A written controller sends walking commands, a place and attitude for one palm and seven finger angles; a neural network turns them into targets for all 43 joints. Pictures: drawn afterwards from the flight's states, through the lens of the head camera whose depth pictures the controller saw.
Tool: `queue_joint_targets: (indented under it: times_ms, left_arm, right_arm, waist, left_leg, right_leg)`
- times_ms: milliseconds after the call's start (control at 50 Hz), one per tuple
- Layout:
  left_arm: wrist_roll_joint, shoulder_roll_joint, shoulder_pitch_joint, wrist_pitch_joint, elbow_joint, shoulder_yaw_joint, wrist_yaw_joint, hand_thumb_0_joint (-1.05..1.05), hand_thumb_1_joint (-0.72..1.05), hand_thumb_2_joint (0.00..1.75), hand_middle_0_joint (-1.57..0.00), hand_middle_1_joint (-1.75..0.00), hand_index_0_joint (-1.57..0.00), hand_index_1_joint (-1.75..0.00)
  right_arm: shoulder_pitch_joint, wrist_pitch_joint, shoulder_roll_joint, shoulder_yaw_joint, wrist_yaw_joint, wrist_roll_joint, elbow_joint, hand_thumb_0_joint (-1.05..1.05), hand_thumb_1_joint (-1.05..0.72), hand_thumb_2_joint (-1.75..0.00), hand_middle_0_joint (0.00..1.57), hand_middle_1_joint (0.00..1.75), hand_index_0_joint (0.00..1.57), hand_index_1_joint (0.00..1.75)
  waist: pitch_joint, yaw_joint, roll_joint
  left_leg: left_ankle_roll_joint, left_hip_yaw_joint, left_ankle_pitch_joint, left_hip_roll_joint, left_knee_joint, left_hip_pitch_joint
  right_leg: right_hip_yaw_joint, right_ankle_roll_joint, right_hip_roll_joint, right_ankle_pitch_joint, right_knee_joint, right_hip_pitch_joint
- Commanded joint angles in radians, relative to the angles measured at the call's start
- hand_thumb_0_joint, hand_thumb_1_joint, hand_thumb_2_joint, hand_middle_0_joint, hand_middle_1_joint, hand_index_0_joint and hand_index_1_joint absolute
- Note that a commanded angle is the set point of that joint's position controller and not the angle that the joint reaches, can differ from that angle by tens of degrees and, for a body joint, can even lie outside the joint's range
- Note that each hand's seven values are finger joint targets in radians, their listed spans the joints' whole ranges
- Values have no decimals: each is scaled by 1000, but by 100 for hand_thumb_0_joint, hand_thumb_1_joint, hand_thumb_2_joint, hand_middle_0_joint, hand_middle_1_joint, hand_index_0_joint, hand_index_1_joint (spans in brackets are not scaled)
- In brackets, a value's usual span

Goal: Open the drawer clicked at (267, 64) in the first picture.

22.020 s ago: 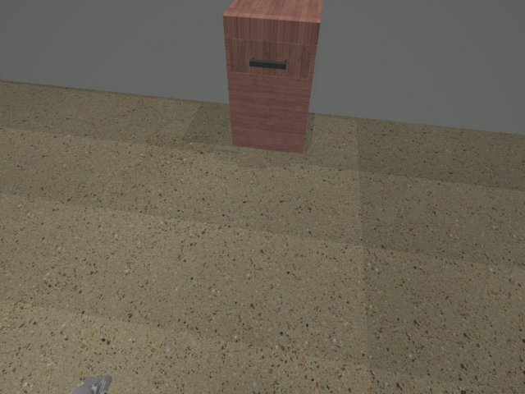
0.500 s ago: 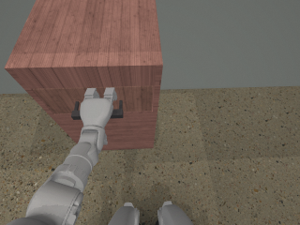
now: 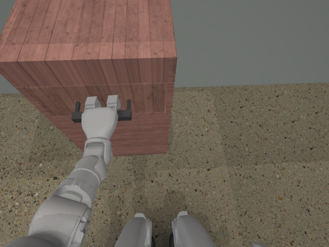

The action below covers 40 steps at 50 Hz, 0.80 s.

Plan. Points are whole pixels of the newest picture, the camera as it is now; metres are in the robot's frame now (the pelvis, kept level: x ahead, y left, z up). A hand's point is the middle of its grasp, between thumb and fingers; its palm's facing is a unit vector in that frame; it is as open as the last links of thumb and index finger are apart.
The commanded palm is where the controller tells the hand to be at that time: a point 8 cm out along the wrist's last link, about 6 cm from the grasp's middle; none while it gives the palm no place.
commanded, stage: lower the fingers behind the handle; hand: left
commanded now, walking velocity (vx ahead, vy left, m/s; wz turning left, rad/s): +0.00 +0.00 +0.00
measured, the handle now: (103, 110) +0.51 +0.18 -0.09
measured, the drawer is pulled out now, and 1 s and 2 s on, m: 0.00 0.00 0.00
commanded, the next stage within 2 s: lift the fingers back up to retry in 1.24 s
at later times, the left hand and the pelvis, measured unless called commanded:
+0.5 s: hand (102, 130) +0.43 +0.17 -0.08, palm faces -0.02 -0.02 -1.00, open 13.9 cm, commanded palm +0.40 +0.16 -0.04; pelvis -0.01 -0.01 -0.01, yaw +1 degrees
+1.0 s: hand (103, 130) +0.43 +0.16 -0.08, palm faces +0.01 +0.01 -1.00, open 13.9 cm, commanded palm +0.41 +0.15 -0.06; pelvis -0.04 +0.00 -0.04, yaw +1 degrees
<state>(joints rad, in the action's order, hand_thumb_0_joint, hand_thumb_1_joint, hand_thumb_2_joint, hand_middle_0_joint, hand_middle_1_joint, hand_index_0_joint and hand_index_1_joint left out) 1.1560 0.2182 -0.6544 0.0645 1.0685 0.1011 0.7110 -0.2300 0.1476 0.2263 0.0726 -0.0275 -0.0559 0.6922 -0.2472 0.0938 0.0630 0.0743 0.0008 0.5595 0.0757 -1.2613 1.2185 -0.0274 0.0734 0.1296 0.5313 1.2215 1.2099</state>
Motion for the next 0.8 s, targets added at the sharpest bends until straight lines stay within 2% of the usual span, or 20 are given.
queue_joint_targets:
  times_ms: [0, 40, 80, 140, 160, 180, 220, 320, 360, 380, 460, 520, 580, 600, 640, 680, 700, 720, 760, 780]
  left_arm:
    - [-31, 148, -351, 82, -156, -31, 22, 0, -50, 30, -30, -120, -30, -120]
    - [-47, 140, -386, 80, -177, -2, -20, 0, -50, 30, -30, -120, -30, -120]
    - [-57, 159, -399, 49, -202, 0, -59, 0, -50, 30, -30, -120, -30, -120]
    - [-55, 172, -317, 28, -107, -3, -91, 0, -50, 30, -30, -120, -30, -120]
    - [-52, 163, -333, 14, -104, 6, -98, 0, -50, 30, -30, -120, -30, -120]
    - [-38, 191, -306, 2, -88, -13, -98, 0, -50, 30, -30, -120, -30, -120]
    - [-32, 170, -281, -16, -79, 2, -99, 0, -50, 30, -30, -120, -30, -120]
    - [-28, 162, -243, -31, -89, -6, -90, 0, -50, 30, -30, -120, -30, -120]
    - [-32, 120, -265, -25, -94, 23, -87, 0, -50, 30, -30, -120, -30, -120]
    - [-26, 113, -263, -23, -100, 27, -81, 0, -50, 30, -30, -120, -30, -120]
    - [-39, 108, -287, 2, -82, 29, -73, 0, -50, 30, -30, -120, -30, -120]
    - [-40, 126, -275, 18, -58, 21, -74, 0, -50, 30, -30, -120, -30, -120]
    - [-37, 101, -333, 27, -50, 54, -82, 0, -50, 30, -30, -120, -30, -120]
    - [-42, 102, -306, 32, -31, 48, -84, 0, -50, 30, -30, -120, -30, -120]
    - [-44, 119, -303, 39, -7, 39, -90, 0, -50, 30, -30, -120, -30, -120]
    - [-47, 85, -331, 44, 6, 76, -103, 0, -50, 30, -30, -120, -30, -120]
    - [-47, 101, -330, 47, 26, 63, -104, 0, -50, 30, -30, -120, -30, -120]
    - [-47, 100, -355, 48, 26, 74, -106, 0, -50, 30, -30, -120, -30, -120]
    - [-55, 114, -348, 51, 38, 56, -112, 0, -50, 30, -30, -120, -30, -120]
    - [-57, 92, -336, 57, 50, 77, -118, 0, -50, 30, -30, -120, -30, -120]
  right_arm:
    - [-114, -14, 137, 33, -1, 11, -67, 0, -90, -90, 20, 30, 20, 30]
    - [-120, -22, 138, 31, 8, 18, -61, 0, -90, -90, 20, 30, 20, 30]
    - [-125, -32, 140, 30, 20, 22, -55, 0, -90, -90, 20, 30, 20, 30]
    - [-133, -39, 134, 15, 31, 24, -44, 0, -90, -90, 20, 30, 20, 30]
    - [-133, -44, 131, 13, 32, 22, -41, 0, -90, -90, 20, 30, 20, 30]
    - [-130, -45, 133, 11, 33, 22, -43, 0, -90, -90, 20, 30, 20, 30]
    - [-123, -49, 130, 7, 31, 21, -51, 0, -90, -90, 20, 30, 20, 30]
    - [-130, -52, 130, 13, 18, 16, -61, 0, -90, -90, 20, 30, 20, 30]
    - [-134, -50, 127, 18, 11, 16, -58, 0, -90, -90, 20, 30, 20, 30]
    - [-134, -47, 130, 20, 8, 16, -58, 0, -90, -90, 20, 30, 20, 30]
    - [-130, -43, 135, 21, 6, 15, -55, 0, -90, -90, 20, 30, 20, 30]
    - [-127, -42, 139, 18, 6, 18, -54, 0, -90, -90, 20, 30, 20, 30]
    - [-122, -45, 141, 17, 8, 19, -48, 0, -90, -90, 20, 30, 20, 30]
    - [-122, -47, 140, 15, 6, 20, -51, 0, -90, -90, 20, 30, 20, 30]
    - [-117, -48, 143, 10, 8, 21, -53, 0, -90, -90, 20, 30, 20, 30]
    - [-112, -51, 142, 7, 9, 23, -52, 0, -90, -90, 20, 30, 20, 30]
    - [-112, -52, 145, 6, 10, 24, -50, 0, -90, -90, 20, 30, 20, 30]
    - [-111, -55, 147, 3, 11, 24, -48, 0, -90, -90, 20, 30, 20, 30]
    - [-113, -61, 146, 2, 9, 23, -47, 0, -90, -90, 20, 30, 20, 30]
    - [-113, -62, 148, 0, 9, 25, -52, 0, -90, -90, 20, 30, 20, 30]
  waist:
    - [-546, 22, -37]
    - [-541, 42, -49]
    - [-556, 48, -50]
    - [-441, 45, -77]
    - [-418, 52, -68]
    - [-393, 38, -72]
    - [-369, 36, -51]
    - [-405, 22, -41]
    - [-412, 35, -26]
    - [-415, 29, -17]
    - [-409, 44, -56]
    - [-411, 38, -79]
    - [-393, 58, -58]
    - [-388, 46, -52]
    - [-371, 49, -73]
    - [-354, 63, -62]
    - [-327, 64, -71]
    - [-324, 74, -71]
    - [-329, 65, -65]
    - [-340, 69, -77]
  left_leg:
    - [-33, -57, -429, -44, 133, -379]
    - [-26, -54, -408, -43, 133, -373]
    - [-21, -55, -397, -42, 124, -374]
    - [-14, -40, -335, -33, 113, -264]
    - [-13, -38, -327, -33, 108, -246]
    - [-13, -36, -308, -31, 100, -217]
    - [-14, -36, -295, -29, 90, -190]
    - [-17, -39, -314, -27, 60, -172]
    - [-19, -44, -329, -27, 55, -188]
    - [-21, -46, -332, -28, 54, -199]
    - [-18, -48, -294, -29, 40, -168]
    - [-16, -42, -261, -28, 33, -136]
    - [-16, -48, -232, -30, 26, -138]
    - [-16, -45, -222, -28, 27, -131]
    - [-14, -44, -196, -28, 21, -96]
    - [-14, -46, -174, -28, 14, -82]
    - [-13, -48, -153, -29, 11, -69]
    - [-12, -50, -139, -31, 7, -56]
    - [-11, -49, -131, -29, 0, -44]
    - [-10, -46, -123, -27, -5, -34]
  right_leg:
    - [47, -30, -49, -439, -151, -334]
    - [56, -37, -52, -446, -166, -354]
    - [64, -39, -54, -444, -166, -347]
    - [79, -39, -56, -424, -177, -347]
    - [84, -37, -57, -424, -177, -335]
    - [89, -35, -56, -405, -173, -322]
    - [94, -29, -55, -391, -168, -299]
    - [97, -27, -55, -425, -134, -290]
    - [83, -24, -53, -421, -121, -267]
    - [79, -24, -52, -408, -115, -247]
    - [73, -26, -50, -361, -109, -228]
    - [78, -29, -52, -332, -107, -237]
    - [69, -28, -52, -279, -103, -176]
    - [67, -26, -50, -262, -101, -177]
    - [71, -26, -50, -234, -101, -172]
    - [69, -26, -52, -204, -99, -138]
    - [66, -24, -51, -170, -100, -116]
    - [66, -25, -51, -151, -99, -104]
    - [67, -22, -52, -141, -91, -100]
    - [69, -25, -53, -134, -89, -102]
